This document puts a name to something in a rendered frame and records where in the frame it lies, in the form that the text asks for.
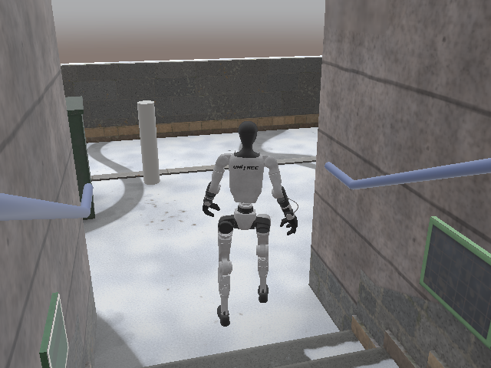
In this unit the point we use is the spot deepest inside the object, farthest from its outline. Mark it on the right robot foot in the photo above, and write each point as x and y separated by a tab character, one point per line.
263	297

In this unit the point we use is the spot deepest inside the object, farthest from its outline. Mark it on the robot right hand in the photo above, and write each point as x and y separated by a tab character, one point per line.
292	223

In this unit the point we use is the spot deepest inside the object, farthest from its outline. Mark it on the robot left forearm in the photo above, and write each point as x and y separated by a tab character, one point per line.
209	197

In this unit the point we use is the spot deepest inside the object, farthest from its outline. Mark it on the right robot upper arm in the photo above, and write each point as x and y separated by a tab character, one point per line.
274	175

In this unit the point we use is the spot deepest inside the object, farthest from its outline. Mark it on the left robot upper arm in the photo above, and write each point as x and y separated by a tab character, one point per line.
221	162

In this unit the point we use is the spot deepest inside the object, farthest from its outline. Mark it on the robot torso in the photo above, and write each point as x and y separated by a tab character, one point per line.
245	183

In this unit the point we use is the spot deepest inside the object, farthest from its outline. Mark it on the robot left hand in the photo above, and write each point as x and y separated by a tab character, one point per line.
212	206

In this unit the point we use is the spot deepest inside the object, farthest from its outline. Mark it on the robot right forearm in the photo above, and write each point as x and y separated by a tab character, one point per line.
285	206

